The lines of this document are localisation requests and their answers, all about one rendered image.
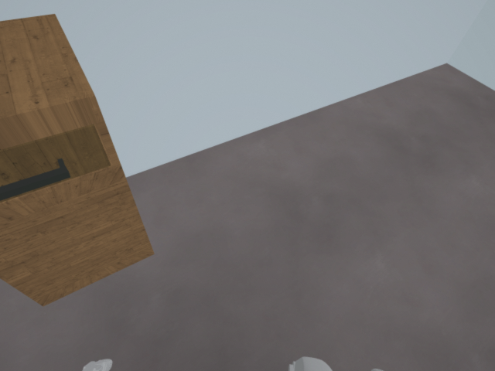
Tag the cabinet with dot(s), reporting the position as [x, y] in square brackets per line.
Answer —
[59, 239]

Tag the drawer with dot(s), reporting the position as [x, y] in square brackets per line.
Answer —
[81, 150]

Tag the handle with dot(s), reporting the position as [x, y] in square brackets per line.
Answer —
[35, 182]

